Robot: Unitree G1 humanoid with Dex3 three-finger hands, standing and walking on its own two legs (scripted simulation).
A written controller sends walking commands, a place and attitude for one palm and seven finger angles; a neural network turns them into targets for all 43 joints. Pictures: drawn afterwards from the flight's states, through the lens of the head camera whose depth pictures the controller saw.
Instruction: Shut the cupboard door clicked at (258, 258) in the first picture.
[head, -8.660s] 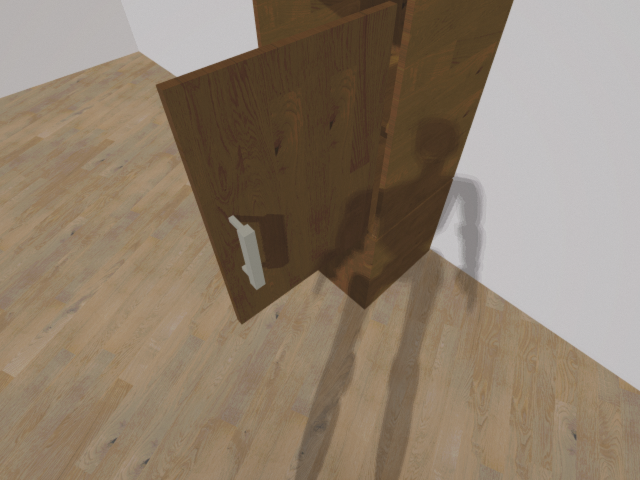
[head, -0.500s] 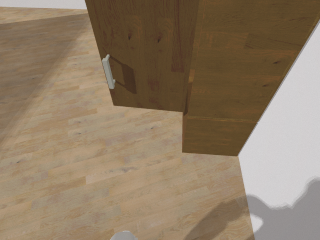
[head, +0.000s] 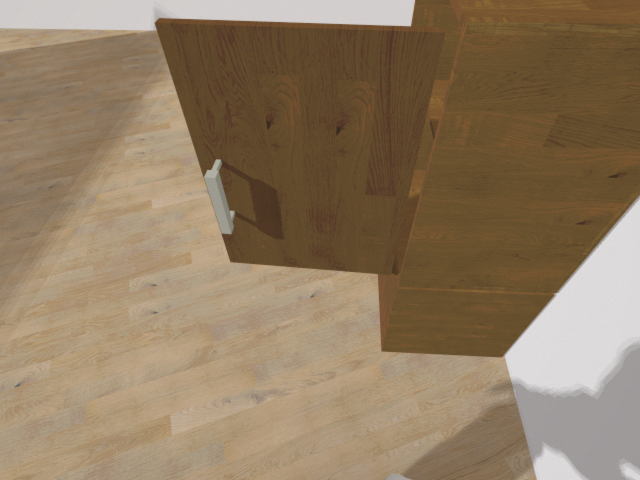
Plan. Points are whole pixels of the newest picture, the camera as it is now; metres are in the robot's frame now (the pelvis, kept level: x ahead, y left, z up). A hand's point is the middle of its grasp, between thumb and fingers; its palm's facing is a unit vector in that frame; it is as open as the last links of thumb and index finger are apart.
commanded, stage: take the last steps up to it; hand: left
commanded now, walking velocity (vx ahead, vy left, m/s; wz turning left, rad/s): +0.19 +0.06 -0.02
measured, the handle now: (222, 197) +0.64 +0.25 -0.08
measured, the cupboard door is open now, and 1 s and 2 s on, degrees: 87 87 87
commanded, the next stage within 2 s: come to a stop and stand still in 0.10 s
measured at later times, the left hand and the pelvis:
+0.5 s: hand out of the picture +0.14 +0.22 -0.19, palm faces +0.05 -0.98 -0.21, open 7.3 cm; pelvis +0.13 +0.03 -0.01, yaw -1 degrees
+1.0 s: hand out of the picture +0.14 +0.17 -0.18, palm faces +0.03 -0.98 -0.17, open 7.3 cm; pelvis +0.12 +0.00 +0.00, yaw -1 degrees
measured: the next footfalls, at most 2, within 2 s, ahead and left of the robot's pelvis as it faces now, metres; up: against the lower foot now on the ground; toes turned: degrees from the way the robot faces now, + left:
right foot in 0.04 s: +0.13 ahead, -0.10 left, +0.00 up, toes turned -8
left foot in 0.38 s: +0.23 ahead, +0.15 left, +0.00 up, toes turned +3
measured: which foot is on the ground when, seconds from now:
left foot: down 0.00-0.06, up 0.08-0.36, down 0.38-0.72, up 0.74-0.88, down 0.90-1.00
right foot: up 0.00-0.02, down 0.04-0.40, up 0.42-0.70, down 0.72-1.00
